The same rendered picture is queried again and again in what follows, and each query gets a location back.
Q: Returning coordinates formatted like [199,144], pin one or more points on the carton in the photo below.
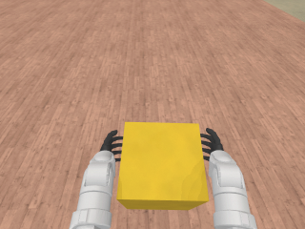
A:
[162,167]

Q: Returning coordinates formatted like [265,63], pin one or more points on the robot left forearm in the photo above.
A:
[94,205]

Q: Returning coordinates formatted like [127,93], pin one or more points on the right robot hand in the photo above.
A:
[215,143]

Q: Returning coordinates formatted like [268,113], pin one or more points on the robot right forearm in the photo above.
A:
[231,204]

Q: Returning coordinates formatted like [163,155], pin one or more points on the left robot hand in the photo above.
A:
[108,146]

